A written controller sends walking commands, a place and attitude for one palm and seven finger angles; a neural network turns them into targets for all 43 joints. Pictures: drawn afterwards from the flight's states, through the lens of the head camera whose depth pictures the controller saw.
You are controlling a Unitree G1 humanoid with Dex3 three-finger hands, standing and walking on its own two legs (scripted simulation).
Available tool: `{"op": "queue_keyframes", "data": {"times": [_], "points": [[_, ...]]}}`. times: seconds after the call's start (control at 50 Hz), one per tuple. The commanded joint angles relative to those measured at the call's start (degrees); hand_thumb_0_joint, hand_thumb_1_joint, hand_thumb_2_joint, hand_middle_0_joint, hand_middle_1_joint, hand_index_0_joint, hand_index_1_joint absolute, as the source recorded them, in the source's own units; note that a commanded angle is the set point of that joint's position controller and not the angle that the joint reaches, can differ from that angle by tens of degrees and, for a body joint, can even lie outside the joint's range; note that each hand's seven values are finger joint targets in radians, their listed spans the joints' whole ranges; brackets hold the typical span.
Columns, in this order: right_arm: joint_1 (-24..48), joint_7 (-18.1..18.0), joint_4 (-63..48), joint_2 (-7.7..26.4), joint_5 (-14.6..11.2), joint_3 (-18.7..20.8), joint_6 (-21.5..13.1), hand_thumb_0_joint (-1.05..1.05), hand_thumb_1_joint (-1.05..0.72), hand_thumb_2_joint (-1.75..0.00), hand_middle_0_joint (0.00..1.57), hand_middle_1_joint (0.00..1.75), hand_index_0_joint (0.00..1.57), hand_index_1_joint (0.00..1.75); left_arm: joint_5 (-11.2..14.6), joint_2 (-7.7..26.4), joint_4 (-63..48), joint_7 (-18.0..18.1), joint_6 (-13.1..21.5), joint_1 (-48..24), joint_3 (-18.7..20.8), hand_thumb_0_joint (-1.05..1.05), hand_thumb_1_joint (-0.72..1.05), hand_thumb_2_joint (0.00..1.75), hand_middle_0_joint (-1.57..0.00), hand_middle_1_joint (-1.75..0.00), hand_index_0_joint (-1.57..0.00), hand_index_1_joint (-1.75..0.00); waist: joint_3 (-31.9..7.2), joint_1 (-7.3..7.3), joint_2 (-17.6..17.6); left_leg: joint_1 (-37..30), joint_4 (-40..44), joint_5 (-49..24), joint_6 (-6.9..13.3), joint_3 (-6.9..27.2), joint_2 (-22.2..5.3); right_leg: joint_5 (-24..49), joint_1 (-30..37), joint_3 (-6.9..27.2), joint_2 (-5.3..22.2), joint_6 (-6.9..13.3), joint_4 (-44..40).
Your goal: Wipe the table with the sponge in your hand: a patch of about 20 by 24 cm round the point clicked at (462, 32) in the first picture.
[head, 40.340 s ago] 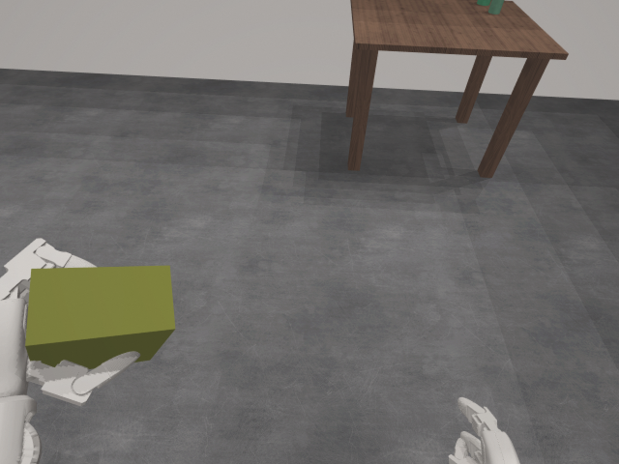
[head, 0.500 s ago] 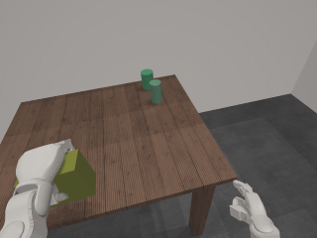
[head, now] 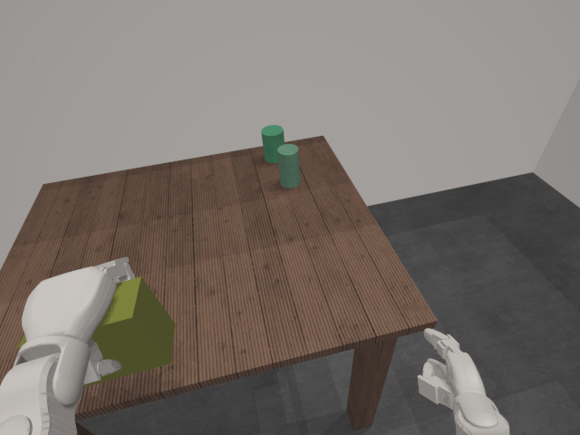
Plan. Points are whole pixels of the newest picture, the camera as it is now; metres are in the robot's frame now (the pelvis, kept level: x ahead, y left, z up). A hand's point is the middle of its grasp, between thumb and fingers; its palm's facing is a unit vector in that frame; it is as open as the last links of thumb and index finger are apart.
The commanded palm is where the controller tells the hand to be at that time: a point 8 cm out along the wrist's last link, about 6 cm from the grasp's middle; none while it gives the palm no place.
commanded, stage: bring the sponge back beside the body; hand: left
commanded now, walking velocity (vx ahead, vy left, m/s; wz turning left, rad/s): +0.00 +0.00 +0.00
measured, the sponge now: (113, 341) +0.19 +0.28 +0.06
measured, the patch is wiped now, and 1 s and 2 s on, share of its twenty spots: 1.00 1.00 1.00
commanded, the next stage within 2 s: step back with the hand held close in 0.04 s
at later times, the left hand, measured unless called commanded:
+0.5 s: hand (108, 302) +0.20 +0.26 +0.14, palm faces +0.29 -0.87 -0.40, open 10.5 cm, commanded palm +0.14 +0.30 +0.17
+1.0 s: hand (67, 331) +0.15 +0.28 +0.15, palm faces +0.38 -0.84 -0.40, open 10.5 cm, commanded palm +0.10 +0.31 +0.17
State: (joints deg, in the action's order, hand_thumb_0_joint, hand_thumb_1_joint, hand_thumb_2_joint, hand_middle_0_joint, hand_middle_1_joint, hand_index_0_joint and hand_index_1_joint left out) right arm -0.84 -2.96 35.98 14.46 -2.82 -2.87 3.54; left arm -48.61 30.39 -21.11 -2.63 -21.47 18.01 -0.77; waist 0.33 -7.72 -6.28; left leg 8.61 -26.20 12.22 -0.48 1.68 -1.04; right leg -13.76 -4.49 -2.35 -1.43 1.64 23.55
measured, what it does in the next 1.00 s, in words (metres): shifts its weight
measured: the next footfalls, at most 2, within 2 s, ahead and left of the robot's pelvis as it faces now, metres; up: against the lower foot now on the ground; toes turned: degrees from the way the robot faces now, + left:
left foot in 1.36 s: -0.05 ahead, +0.14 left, +0.00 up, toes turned +4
right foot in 1.64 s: -0.11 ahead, -0.13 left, +0.00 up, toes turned +2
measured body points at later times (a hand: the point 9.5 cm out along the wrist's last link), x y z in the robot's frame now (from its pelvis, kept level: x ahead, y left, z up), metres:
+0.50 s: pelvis -0.01 +0.02 -0.01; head +0.01 +0.05 +0.43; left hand +0.17 +0.30 +0.17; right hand +0.15 -0.23 -0.09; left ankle +0.03 +0.13 -0.74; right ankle +0.00 -0.10 -0.74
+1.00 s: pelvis -0.05 +0.03 -0.03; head -0.03 +0.06 +0.42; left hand +0.13 +0.32 +0.17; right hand +0.15 -0.20 -0.08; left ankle +0.03 +0.13 -0.74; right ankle -0.01 -0.10 -0.74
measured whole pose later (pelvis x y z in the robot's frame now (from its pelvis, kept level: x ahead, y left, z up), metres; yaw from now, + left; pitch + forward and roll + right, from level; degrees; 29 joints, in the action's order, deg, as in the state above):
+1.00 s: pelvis -0.05 +0.03 -0.03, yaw +2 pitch +2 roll -3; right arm -10.5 -4.6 31.3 12.3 -0.6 -1.0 -3.2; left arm 3.1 24.4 -34.7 6.9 7.4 29.1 20.9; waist -1.1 -0.1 0.8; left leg 29.7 -41.7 14.3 1.4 3.1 -0.2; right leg -18.6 -24.2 -2.9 -1.4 -0.6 39.2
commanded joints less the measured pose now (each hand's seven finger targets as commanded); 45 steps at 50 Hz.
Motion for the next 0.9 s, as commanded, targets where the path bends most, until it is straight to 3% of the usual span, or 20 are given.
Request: {"op": "queue_keyframes", "data": {"times": [0.0,0.04,0.06,0.12,0.14,0.16,0.18,0.2,0.24,0.28,0.32,0.34,0.36,0.42,0.56,0.68,0.72,0.78,0.84,0.88], "points": [[13.52,-0.08,-10.63,5.71,0.11,2.16,-3.6,0.0,-0.9,-0.9,0.2,0.3,0.2,0.3,-1.89,12.13,-11.41,3.58,0.8,-9.91,9.72,0.0,0.1,1.3,-1.2,-1.6,-1.2,-1.6,-6.64,-0.11,0.97,-3.42,2.82,-7.93,3.26,2.26,1.94,4.27,-2.76,4.14,-0.1,2.09,-5.66],[14.8,0.0,-10.77,5.74,-0.05,1.94,-3.82,0.0,-0.9,-0.9,0.2,0.3,0.2,0.3,-2.2,14.44,-12.35,4.01,0.57,-11.11,11.96,0.0,0.1,1.3,-1.2,-1.6,-1.2,-1.6,-6.6,-0.46,-0.07,-3.13,3.29,-7.32,2.94,3.12,2.17,3.7,-2.52,6.42,-0.5,2.62,-5.74],[13.84,0.08,-11.02,5.44,-0.08,2.04,-3.73,0.0,-0.9,-0.9,0.2,0.3,0.2,0.3,-1.82,11.75,-12.36,3.95,0.55,-10.45,9.54,0.0,0.1,1.3,-1.2,-1.6,-1.2,-1.6,-6.87,-0.08,-0.21,-2.97,3.04,-7.31,3.13,2.24,1.97,3.66,-2.3,4.33,-0.13,2.27,-5.47],[13.91,0.17,-10.4,5.81,-0.18,2.18,-3.53,0.0,-0.9,-0.9,0.2,0.3,0.2,0.3,-1.79,12.77,-12.53,3.96,0.49,-11.38,10.3,0.0,0.1,1.3,-1.2,-1.6,-1.2,-1.6,-8.04,-0.07,-0.33,-3.6,2.97,-8.66,2.97,2.56,2.04,5.48,-2.15,4.71,0.19,2.1,-5.38],[14.49,-0.11,-9.88,5.94,-0.05,1.97,-3.63,0.0,-0.9,-0.9,0.2,0.3,0.2,0.3,-2.64,11.89,-7.19,3.99,-0.37,-10.39,9.93,0.0,0.1,1.3,-1.2,-1.6,-1.2,-1.6,-4.99,0.31,0.77,-2.55,3.46,-7.14,2.82,2.7,2.04,3.78,-3.63,5.64,-0.69,2.55,-5.85],[4.84,-0.36,-21.41,3.34,0.0,1.74,-3.73,0.0,-0.9,-0.9,0.2,0.3,0.2,0.3,48.37,0.59,-20.34,4.86,12.68,-19.53,19.55,0.0,0.1,1.3,-1.2,-1.6,-1.2,-1.6,4.72,6.25,10.31,-0.19,-1.55,2.04,3.84,2.51,0.81,8.87,-15.07,7.62,1.31,1.34,-7.96],[1.09,-0.47,-16.43,3.74,1.04,0.4,-4.17,0.0,-0.9,-0.9,0.2,0.3,0.2,0.3,48.43,7.17,-8.04,5.88,16.77,-7.91,23.06,0.0,0.1,1.3,-1.2,-1.6,-1.2,-1.6,0.71,4.92,16.2,-0.33,-3.45,3.43,3.82,2.6,0.67,7.99,-15.16,6.37,3.41,1.3,-7.04],[-1.83,-0.78,-16.23,3.7,0.62,1.39,-3.97,0.0,-0.9,-0.9,0.2,0.3,0.2,0.3,51.06,3.67,-11.62,6.17,19.71,-6.01,22.33,0.0,0.1,1.3,-1.2,-1.6,-1.2,-1.6,-2.11,5.23,18.54,0.25,-6.59,2.64,3.51,2.6,0.45,10.14,-13.92,6.12,6.67,0.81,-6.41],[-3.27,-1.55,-15.71,4.5,0.87,1.97,-4.96,0.0,-0.9,-0.9,0.2,0.3,0.2,0.3,53.07,6.58,-19.72,7.71,23.66,-4.3,25.73,0.0,0.1,1.3,-1.2,-1.6,-1.2,-1.6,-7.55,6.05,12.58,-0.93,-8.55,-0.3,3.19,2.71,-0.93,15.15,-13.36,7.38,10.52,1.35,-3.33],[-3.92,-1.97,-15.56,5.33,1.26,2.58,-5.27,0.0,-0.9,-0.9,0.2,0.3,0.2,0.3,53.84,4.33,-24.64,8.61,26.28,0.57,25.54,0.0,0.1,1.3,-1.2,-1.6,-1.2,-1.6,-10.89,6.4,2.13,0.75,-7.38,-7.06,3.52,3.57,-2.8,18.33,-11.44,5.27,10.45,1.06,1.66],[-4.98,-1.78,-15.54,6.05,1.38,3.31,-5.23,0.0,-0.9,-0.9,0.2,0.3,0.2,0.3,53.88,4.33,-27.04,9.38,27.79,5.27,27.02,0.0,0.1,1.3,-1.2,-1.6,-1.2,-1.6,-12.0,6.31,-3.67,4.39,-7.67,-12.87,3.69,5.53,-4.09,18.14,-10.06,4.57,9.49,0.66,3.94],[-5.03,-1.8,-14.83,6.05,1.58,3.46,-5.27,0.0,-0.9,-0.9,0.2,0.3,0.2,0.3,53.96,6.13,-26.74,9.82,28.13,7.29,29.4,0.0,0.1,1.3,-1.2,-1.6,-1.2,-1.6,-11.02,6.13,-3.45,5.78,-6.94,-13.94,3.51,6.86,-4.69,16.14,-10.24,3.89,8.61,0.53,4.46],[-5.53,-1.49,-14.68,5.94,1.54,3.49,-5.09,0.0,-0.9,-0.9,0.2,0.3,0.2,0.3,53.96,3.46,-26.3,9.55,28.71,8.84,27.8,0.0,0.1,1.3,-1.2,-1.6,-1.2,-1.6,-11.55,6.22,-1.74,7.39,-6.55,-13.27,3.65,8.02,-4.83,13.14,-9.71,2.58,7.34,0.3,5.08],[-5.71,-1.52,-14.62,6.15,1.19,4.59,-5.42,0.0,-0.9,-0.9,0.2,0.3,0.2,0.3,54.06,3.96,-25.56,9.89,29.8,10.69,29.37,0.0,0.1,1.3,-1.2,-1.6,-1.2,-1.6,-11.73,6.65,-0.51,9.31,-6.82,-13.05,3.55,9.03,-5.53,12.22,-10.55,3.14,7.22,0.37,5.38],[-5.19,-1.61,-13.55,7.21,2.1,4.48,-8.71,0.0,-0.9,-0.9,0.2,0.3,0.2,0.3,53.42,1.87,-26.1,9.93,31.06,11.37,27.29,0.0,0.1,1.3,-1.2,-1.6,-1.2,-1.6,-8.84,6.39,-4.19,14.07,5.0,0.9,5.34,15.75,-7.9,-5.41,-10.71,1.3,0.45,-1.63,9.03],[-6.12,-1.8,-13.63,7.37,1.65,4.96,-10.39,0.0,-0.9,-0.9,0.2,0.3,0.2,0.3,52.23,2.69,-26.82,10.34,31.95,9.26,28.24,0.0,0.1,1.3,-1.2,-1.6,-1.2,-1.6,-7.31,7.17,1.06,23.08,1.13,20.28,5.03,12.1,-5.61,0.94,-7.29,4.35,4.24,-0.4,6.48],[-6.9,-1.87,-13.22,6.43,1.7,5.08,-10.31,0.0,-0.9,-0.9,0.2,0.3,0.2,0.3,52.67,3.12,-25.91,10.66,32.16,9.44,28.49,0.0,0.1,1.3,-1.2,-1.6,-1.2,-1.6,-7.1,7.66,6.78,20.01,-6.38,18.24,3.43,8.91,-3.35,0.43,-13.65,8.18,9.05,1.7,2.28],[-6.94,-2.04,-12.39,5.59,1.96,4.92,-9.84,0.0,-0.9,-0.9,0.2,0.3,0.2,0.3,53.19,3.39,-26.24,11.24,32.29,7.43,27.98,0.0,0.1,1.3,-1.2,-1.6,-1.2,-1.6,-8.01,8.58,8.46,13.25,-13.99,11.57,1.93,6.3,-2.12,4.68,-20.81,10.78,13.58,4.1,0.27],[-6.65,-2.13,-11.93,5.9,1.67,5.29,-9.22,0.0,-0.9,-0.9,0.2,0.3,0.2,0.3,53.31,4.92,-25.46,11.7,32.36,7.67,29.38,0.0,0.1,1.3,-1.2,-1.6,-1.2,-1.6,-8.56,8.77,7.05,11.63,-13.26,10.32,1.73,7.5,-2.98,5.85,-21.95,9.33,13.49,4.02,2.7],[-5.69,-2.12,-13.27,5.96,1.5,5.06,-9.1,0.0,-0.9,-0.9,0.2,0.3,0.2,0.3,53.25,3.55,-26.57,11.46,32.54,7.25,28.65,0.0,0.1,1.3,-1.2,-1.6,-1.2,-1.6,-7.3,8.41,2.67,14.34,-6.41,13.49,2.99,9.68,-4.64,-0.1,-21.58,5.73,8.51,1.35,5.77]]}}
